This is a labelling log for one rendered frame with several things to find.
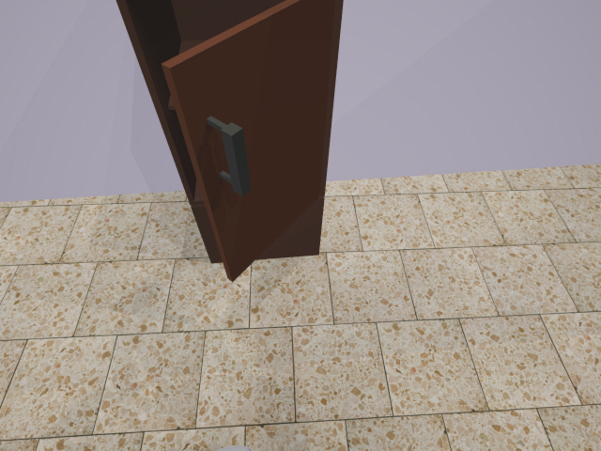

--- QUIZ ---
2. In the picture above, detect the handle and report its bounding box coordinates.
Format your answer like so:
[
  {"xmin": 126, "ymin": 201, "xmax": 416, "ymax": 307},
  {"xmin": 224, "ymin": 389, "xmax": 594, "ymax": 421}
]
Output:
[{"xmin": 207, "ymin": 116, "xmax": 252, "ymax": 196}]

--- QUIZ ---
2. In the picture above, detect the cupboard door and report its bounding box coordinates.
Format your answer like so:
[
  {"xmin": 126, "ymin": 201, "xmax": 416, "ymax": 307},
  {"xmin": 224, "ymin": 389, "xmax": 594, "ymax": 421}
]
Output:
[{"xmin": 162, "ymin": 0, "xmax": 334, "ymax": 282}]

